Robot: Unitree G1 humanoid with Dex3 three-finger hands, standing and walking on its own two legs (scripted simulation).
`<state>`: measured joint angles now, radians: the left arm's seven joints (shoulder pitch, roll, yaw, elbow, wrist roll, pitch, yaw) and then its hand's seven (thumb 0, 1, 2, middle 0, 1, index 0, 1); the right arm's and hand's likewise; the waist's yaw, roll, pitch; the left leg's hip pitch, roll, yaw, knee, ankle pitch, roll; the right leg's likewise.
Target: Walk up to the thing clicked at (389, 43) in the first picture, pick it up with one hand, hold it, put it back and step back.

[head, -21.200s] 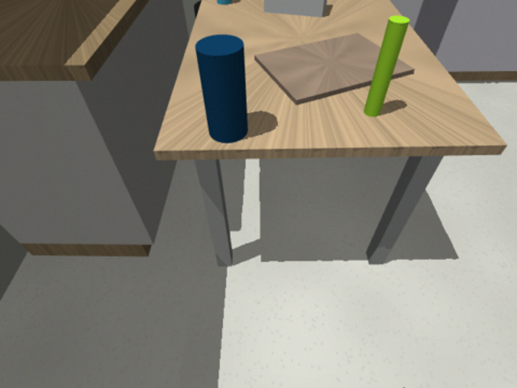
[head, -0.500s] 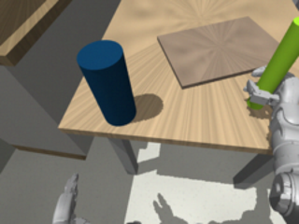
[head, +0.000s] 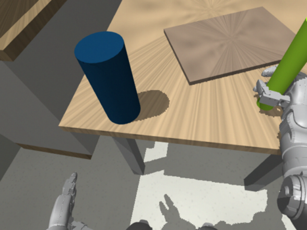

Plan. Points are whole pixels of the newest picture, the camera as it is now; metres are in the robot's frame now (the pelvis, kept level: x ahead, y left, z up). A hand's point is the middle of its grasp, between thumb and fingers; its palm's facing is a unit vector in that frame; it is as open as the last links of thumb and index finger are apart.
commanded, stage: loosen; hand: right
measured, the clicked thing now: (286, 72) +0.47 -0.23 +0.14
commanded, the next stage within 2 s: open in 0.16 s
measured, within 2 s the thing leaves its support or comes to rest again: neither
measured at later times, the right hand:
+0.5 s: hand (268, 87) +0.48 -0.21 +0.08, palm faces +0.18 +0.98 +0.02, open 9.7 cm
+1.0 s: hand (295, 68) +0.48 -0.24 +0.14, palm faces +0.23 +0.97 +0.01, open 16.6 cm
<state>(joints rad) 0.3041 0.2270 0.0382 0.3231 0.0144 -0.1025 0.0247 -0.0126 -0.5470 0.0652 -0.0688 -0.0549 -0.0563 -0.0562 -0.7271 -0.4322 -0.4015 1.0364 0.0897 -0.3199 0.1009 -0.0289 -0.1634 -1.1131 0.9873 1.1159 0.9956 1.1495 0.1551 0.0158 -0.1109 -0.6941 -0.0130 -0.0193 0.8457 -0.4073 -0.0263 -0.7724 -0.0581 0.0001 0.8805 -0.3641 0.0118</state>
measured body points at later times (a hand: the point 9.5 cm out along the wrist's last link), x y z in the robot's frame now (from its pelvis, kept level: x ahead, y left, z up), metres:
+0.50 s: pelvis +0.00 +0.01 -0.01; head +0.08 -0.02 +0.43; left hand +0.15 +0.27 -0.04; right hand +0.46 -0.26 +0.08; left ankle +0.00 +0.14 -0.69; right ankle +0.03 -0.12 -0.69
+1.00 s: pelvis +0.01 +0.00 +0.00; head +0.07 -0.02 +0.45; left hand +0.16 +0.27 -0.03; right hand +0.46 -0.30 +0.14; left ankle +0.00 +0.14 -0.69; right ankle +0.03 -0.12 -0.69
